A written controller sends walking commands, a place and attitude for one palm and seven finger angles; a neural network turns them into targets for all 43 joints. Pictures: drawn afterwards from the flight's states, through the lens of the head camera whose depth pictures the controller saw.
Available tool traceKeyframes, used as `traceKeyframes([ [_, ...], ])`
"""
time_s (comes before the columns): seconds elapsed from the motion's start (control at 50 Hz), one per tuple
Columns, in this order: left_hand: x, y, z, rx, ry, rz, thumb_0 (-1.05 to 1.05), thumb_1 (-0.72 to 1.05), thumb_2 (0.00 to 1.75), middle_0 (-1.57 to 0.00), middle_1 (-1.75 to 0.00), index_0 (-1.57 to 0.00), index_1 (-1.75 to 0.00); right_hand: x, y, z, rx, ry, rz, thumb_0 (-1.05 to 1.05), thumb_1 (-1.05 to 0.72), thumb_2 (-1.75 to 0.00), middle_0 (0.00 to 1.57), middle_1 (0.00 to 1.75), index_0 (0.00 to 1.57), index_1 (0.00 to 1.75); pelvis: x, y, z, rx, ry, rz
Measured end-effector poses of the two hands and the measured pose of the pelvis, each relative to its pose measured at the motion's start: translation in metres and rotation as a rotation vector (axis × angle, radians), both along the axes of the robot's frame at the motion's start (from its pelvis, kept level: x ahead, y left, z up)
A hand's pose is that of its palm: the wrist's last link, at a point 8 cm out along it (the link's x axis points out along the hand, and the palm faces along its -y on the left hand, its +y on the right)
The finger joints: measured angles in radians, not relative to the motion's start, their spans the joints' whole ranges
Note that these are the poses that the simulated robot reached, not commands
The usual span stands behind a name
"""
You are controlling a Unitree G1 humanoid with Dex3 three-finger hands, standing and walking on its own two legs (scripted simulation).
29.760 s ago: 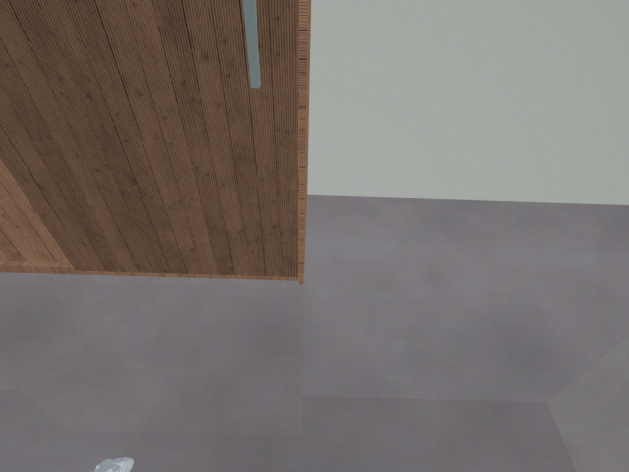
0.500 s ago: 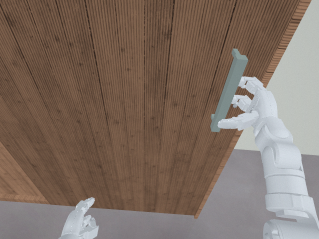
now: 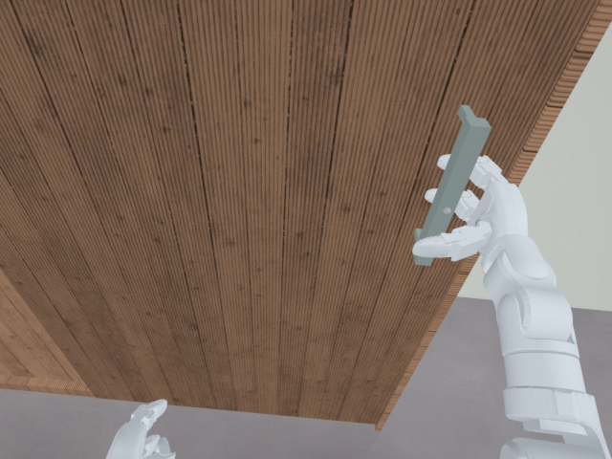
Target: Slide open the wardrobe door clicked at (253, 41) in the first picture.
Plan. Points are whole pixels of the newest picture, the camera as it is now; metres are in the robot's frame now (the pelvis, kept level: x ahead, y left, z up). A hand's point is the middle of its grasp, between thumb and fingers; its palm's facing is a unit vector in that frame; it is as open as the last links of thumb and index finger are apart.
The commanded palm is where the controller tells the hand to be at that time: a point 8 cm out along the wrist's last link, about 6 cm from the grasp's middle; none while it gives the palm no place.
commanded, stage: slide the fingers in behind the handle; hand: right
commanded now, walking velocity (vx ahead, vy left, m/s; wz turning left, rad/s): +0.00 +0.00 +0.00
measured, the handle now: (441, 191) +0.42 -0.15 +0.19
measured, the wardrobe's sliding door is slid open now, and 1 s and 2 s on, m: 0.00 0.00 0.00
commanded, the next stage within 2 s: grip the handle and tug to test in 0.64 s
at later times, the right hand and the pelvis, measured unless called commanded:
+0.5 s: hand (446, 215) +0.36 -0.14 +0.20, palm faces +0.02 +1.00 +0.01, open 14.0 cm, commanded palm +0.34 -0.19 +0.20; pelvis +0.00 +0.01 +0.00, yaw -1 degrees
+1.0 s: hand (440, 212) +0.36 -0.13 +0.20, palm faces +0.00 +1.00 +0.00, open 12.4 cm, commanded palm +0.34 -0.18 +0.20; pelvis -0.01 +0.00 +0.00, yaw +0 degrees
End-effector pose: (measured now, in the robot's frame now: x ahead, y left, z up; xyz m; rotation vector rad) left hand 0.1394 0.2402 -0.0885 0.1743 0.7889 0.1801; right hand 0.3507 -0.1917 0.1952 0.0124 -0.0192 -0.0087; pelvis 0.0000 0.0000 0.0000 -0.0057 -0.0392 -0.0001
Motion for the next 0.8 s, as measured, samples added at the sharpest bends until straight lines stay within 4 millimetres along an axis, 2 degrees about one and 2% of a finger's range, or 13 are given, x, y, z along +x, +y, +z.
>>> traceKeyframes([
  [0.12, 0.013, 0.0, 0.006, -0.001, -0.031, -0.017, 0.01, 0.91, 0.9, -0.2, -0.3, -0.2, -0.3, -0.003, -0.002, -0.008, 0.004, 0.036, -0.017, -0.01, 0.5, -0.3, 0.3, 1.2, 0.31, 1.2, 0.0, 0.004, 0.0, -0.002, -0.002, -0.003],
  [0.24, 0.023, -0.003, 0.009, -0.005, -0.059, -0.042, 0.01, 0.91, 0.9, -0.2, -0.3, -0.2, -0.3, -0.011, 0.003, 0.002, -0.014, -0.027, -0.012, -0.02, 0.51, -0.3, 0.3, 1.2, 0.3, 1.2, 0.0, 0.005, -0.001, -0.002, -0.007, -0.011],
  [0.32, 0.026, -0.005, 0.008, -0.008, -0.057, -0.052, 0.01, 0.91, 0.9, -0.2, -0.3, -0.2, -0.3, -0.011, 0.004, 0.002, -0.002, -0.004, -0.006, -0.01, 0.51, -0.3, 0.3, 1.2, 0.28, 1.2, -0.001, 0.006, -0.001, -0.003, -0.01, -0.015],
  [0.8, 0.005, -0.005, 0.002, -0.002, -0.01, -0.022, 0.01, 0.91, 0.9, -0.2, -0.3, -0.2, -0.3, -0.009, 0.004, -0.001, -0.001, 0.014, 0.002, -0.01, 0.5, -0.3, 0.3, 1.2, 0.3, 1.2, -0.005, 0.001, 0.0, 0.001, -0.012, -0.007],
])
